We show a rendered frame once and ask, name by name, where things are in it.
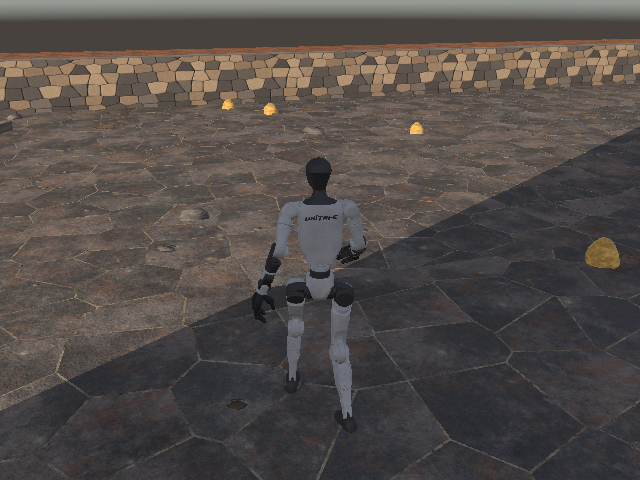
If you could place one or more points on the left robot forearm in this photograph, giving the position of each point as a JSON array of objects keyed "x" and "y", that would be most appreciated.
[{"x": 269, "y": 272}]

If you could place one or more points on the robot head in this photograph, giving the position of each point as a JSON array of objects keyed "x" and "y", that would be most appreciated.
[{"x": 318, "y": 171}]

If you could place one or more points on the robot left foot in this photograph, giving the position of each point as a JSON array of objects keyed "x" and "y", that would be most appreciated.
[{"x": 292, "y": 385}]

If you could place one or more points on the robot left hand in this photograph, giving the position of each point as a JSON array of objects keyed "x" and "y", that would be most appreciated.
[{"x": 256, "y": 305}]

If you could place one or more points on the right robot upper arm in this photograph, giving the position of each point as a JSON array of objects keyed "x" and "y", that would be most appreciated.
[{"x": 354, "y": 222}]

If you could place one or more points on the robot right hand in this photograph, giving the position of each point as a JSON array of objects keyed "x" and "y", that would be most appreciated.
[{"x": 345, "y": 252}]

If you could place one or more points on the left robot upper arm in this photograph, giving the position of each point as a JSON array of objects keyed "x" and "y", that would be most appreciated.
[{"x": 288, "y": 212}]

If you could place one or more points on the right robot forearm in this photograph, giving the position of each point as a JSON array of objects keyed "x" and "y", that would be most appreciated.
[{"x": 357, "y": 253}]

